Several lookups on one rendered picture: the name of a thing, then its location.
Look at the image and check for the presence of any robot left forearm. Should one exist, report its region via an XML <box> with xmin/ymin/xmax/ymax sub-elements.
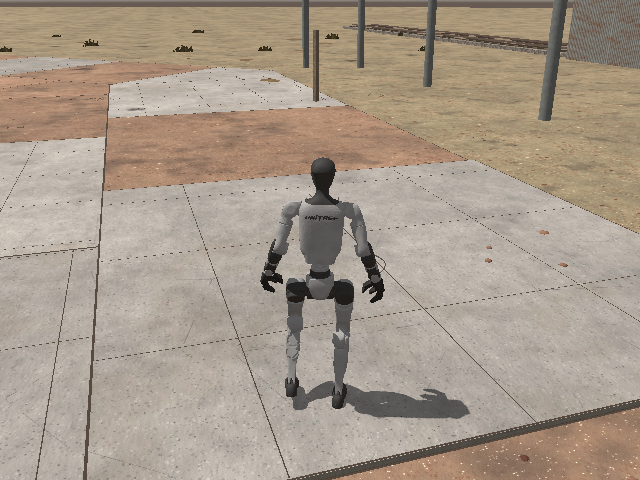
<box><xmin>263</xmin><ymin>239</ymin><xmax>282</xmax><ymax>276</ymax></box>

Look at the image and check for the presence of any robot torso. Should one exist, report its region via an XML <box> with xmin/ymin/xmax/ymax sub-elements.
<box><xmin>298</xmin><ymin>196</ymin><xmax>345</xmax><ymax>300</ymax></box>

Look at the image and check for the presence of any right robot upper arm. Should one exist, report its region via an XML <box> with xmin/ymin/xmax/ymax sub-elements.
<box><xmin>343</xmin><ymin>202</ymin><xmax>371</xmax><ymax>257</ymax></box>

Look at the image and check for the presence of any robot right hand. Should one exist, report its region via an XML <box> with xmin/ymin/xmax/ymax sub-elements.
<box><xmin>362</xmin><ymin>278</ymin><xmax>385</xmax><ymax>303</ymax></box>

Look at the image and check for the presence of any robot right forearm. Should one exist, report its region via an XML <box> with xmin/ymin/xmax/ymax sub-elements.
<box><xmin>361</xmin><ymin>242</ymin><xmax>381</xmax><ymax>283</ymax></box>

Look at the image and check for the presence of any humanoid robot head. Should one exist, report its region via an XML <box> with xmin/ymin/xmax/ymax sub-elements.
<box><xmin>305</xmin><ymin>157</ymin><xmax>339</xmax><ymax>205</ymax></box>

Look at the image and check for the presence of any robot left hand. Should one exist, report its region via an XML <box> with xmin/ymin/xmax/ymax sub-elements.
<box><xmin>260</xmin><ymin>272</ymin><xmax>283</xmax><ymax>293</ymax></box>

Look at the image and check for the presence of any left robot upper arm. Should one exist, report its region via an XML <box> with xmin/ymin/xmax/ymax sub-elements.
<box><xmin>272</xmin><ymin>200</ymin><xmax>301</xmax><ymax>255</ymax></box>

